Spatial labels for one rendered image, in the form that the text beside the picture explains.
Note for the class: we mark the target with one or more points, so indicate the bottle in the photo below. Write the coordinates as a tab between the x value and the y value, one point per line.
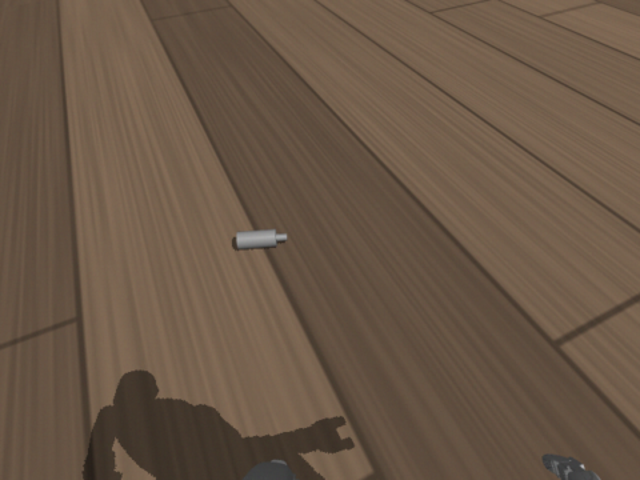
259	238

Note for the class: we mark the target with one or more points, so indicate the right robot hand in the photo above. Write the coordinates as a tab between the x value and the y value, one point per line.
567	468

